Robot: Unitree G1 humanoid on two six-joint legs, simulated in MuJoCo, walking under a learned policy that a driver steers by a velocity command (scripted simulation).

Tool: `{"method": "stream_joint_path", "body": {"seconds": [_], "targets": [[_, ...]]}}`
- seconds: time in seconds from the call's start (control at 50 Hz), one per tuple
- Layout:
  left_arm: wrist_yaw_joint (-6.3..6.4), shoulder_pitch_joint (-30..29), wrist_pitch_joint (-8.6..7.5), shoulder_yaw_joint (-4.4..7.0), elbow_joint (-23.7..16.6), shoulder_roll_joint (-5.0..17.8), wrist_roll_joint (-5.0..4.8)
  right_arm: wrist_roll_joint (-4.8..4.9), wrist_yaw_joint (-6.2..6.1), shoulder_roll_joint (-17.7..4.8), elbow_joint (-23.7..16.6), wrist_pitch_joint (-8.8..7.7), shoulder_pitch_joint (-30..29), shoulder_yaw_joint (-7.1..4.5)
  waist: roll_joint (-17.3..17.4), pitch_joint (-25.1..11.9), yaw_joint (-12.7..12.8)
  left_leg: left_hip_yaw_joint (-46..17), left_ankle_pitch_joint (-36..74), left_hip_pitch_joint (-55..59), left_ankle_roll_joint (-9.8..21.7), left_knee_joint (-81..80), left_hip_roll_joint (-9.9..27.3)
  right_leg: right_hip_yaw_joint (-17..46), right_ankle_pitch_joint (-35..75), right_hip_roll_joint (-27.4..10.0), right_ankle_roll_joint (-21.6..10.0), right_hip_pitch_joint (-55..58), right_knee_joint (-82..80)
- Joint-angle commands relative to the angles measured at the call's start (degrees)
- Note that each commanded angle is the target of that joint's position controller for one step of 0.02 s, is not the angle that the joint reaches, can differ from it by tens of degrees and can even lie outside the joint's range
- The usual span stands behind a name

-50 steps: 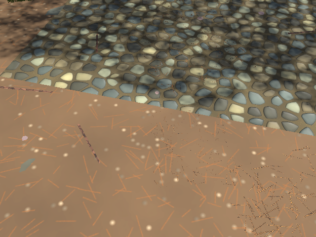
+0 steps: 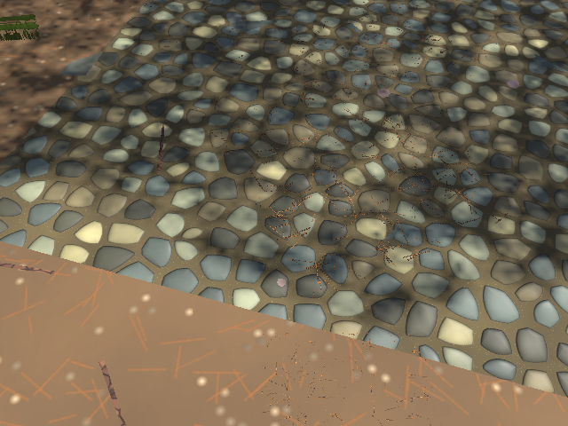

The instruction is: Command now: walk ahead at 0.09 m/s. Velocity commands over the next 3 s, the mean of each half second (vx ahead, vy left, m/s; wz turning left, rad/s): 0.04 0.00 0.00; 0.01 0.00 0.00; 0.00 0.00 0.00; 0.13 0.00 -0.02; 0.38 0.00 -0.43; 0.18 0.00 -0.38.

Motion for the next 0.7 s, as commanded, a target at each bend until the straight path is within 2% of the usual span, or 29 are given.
{"method": "stream_joint_path", "body": {"seconds": [0.02,0.04,0.06,0.1,0.14,0.18,0.2,0.22,0.24,0.26,0.28,0.3,0.34,0.38,0.52,0.7], "targets": [[0.51,4.81,1.75,0.56,-0.97,4.12,-1.05,0.36,-0.15,-5.91,0.48,0.48,8.30,-0.77,10.20,-13.46,-2.68,-22.45,22.33,24.58,15.01,-7.38,18.24,4.76,-14.42,-2.39,2.12,-15.37,19.09],[0.99,2.73,2.89,0.96,-1.13,4.82,-1.01,0.23,-0.27,-6.85,-0.25,0.55,5.42,-0.84,7.45,-11.20,-2.13,-21.73,12.17,19.96,13.31,-9.53,17.23,5.38,-12.25,-3.60,2.41,-15.84,20.19],[1.40,2.14,3.86,1.21,-1.03,4.89,-0.64,0.25,-0.51,-7.73,-1.07,0.67,1.88,-1.01,6.35,-8.92,-1.00,-20.07,4.45,14.53,11.68,-11.79,16.12,5.55,-9.15,-4.67,2.73,-14.41,18.60],[2.00,2.95,4.83,1.17,-0.14,3.62,-0.42,-0.10,-0.97,-7.55,-1.79,1.34,-2.46,-1.06,7.93,-6.70,0.68,-16.13,-5.59,6.90,8.91,-14.75,12.80,4.35,-4.10,-4.99,2.83,-9.04,11.53],[2.05,4.63,4.79,0.97,1.54,2.13,-0.25,0.05,-1.28,-7.02,-1.20,1.98,-2.71,-1.03,8.10,-6.79,1.29,-11.98,-10.13,3.61,7.63,-15.18,10.10,2.16,4.12,-3.77,2.16,-2.88,3.74],[1.60,6.02,4.80,0.96,2.96,1.75,0.32,1.23,-1.49,-6.58,-0.10,2.39,-1.60,-0.98,7.52,-6.44,1.88,-9.55,-18.60,1.83,5.53,-14.84,8.18,0.18,12.20,-2.44,0.83,2.29,-4.53],[1.40,5.42,4.92,0.93,2.78,2.26,1.07,1.54,-1.47,-5.72,0.75,2.45,-0.14,-0.75,6.19,-5.05,1.52,-8.85,-23.63,1.07,3.28,-14.72,7.07,0.80,13.34,-3.21,-0.22,2.73,-7.54],[1.41,4.44,4.94,0.90,2.05,3.60,1.48,1.36,-1.41,-5.62,1.25,2.50,0.88,-0.72,4.25,-2.56,0.45,-7.99,-25.65,0.52,1.28,-13.41,5.89,3.43,10.91,-5.95,-1.63,1.02,-10.95],[1.51,3.29,4.74,1.40,2.21,6.30,0.84,1.25,-1.60,-5.77,1.19,2.72,2.08,-1.08,-1.01,0.26,-1.93,-4.28,-22.94,3.73,-0.25,-12.21,2.58,4.06,0.53,-6.30,-2.89,-6.71,-12.06],[1.43,2.30,4.05,1.13,2.32,4.90,0.45,0.80,-1.88,-5.69,1.34,2.72,1.40,-1.03,-2.90,1.52,-1.72,-2.82,-17.82,9.44,-0.98,-9.11,1.63,4.84,-4.56,-6.20,-2.81,-12.68,-14.84],[1.46,1.24,3.33,0.80,2.42,3.89,0.54,0.78,-1.97,-5.19,1.48,2.65,1.67,-1.02,-4.43,1.54,-2.45,-2.48,-13.39,12.81,-0.71,-7.01,1.50,5.22,-4.47,-6.46,-2.04,-14.75,-16.70],[1.46,0.23,2.73,0.82,2.40,3.95,0.57,0.78,-2.08,-4.72,1.98,2.67,2.27,-0.96,-5.10,1.44,-2.97,-2.26,-10.22,14.61,-0.21,-5.80,1.52,5.20,-2.42,-6.41,-1.19,-15.13,-17.34],[1.38,0.74,1.75,0.72,2.64,3.51,0.44,0.67,-1.98,-4.92,2.92,2.70,3.20,-1.04,-3.84,0.74,-2.86,-2.03,-5.91,15.09,0.55,-4.65,1.43,4.78,1.66,-6.11,-0.48,-12.91,-16.64],[1.35,2.55,1.45,0.62,3.29,3.29,0.14,0.87,-1.73,-4.68,3.53,2.73,3.21,-1.01,-2.32,0.23,-2.28,-2.05,-2.94,15.04,0.79,-4.28,1.56,4.28,5.08,-5.69,-0.56,-10.77,-15.53],[1.31,5.48,1.77,0.21,4.22,2.68,0.01,1.24,-1.46,-4.88,5.32,3.15,3.38,-1.01,0.06,-1.47,-1.45,-1.98,5.19,16.30,0.69,-2.60,1.74,3.05,13.75,-4.89,-0.73,-6.75,-13.40],[1.31,6.35,2.22,-0.13,4.64,1.68,-0.02,1.40,-1.86,-5.23,7.23,3.89,3.67,-1.01,0.12,-0.77,-1.56,-2.11,6.76,16.76,0.36,-2.05,1.77,2.30,16.95,-4.40,-0.72,-5.41,-13.25]]}}
Next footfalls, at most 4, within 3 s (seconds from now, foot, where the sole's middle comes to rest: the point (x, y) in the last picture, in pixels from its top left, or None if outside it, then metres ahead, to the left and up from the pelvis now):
0.22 right None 0.06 -0.14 -0.77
2.44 right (359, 416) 0.51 -0.15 -0.77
3.00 left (280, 365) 0.62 0.03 -0.77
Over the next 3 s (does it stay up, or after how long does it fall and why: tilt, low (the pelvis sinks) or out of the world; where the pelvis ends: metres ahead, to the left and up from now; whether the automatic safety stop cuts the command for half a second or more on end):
stays up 0.52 -0.06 0.00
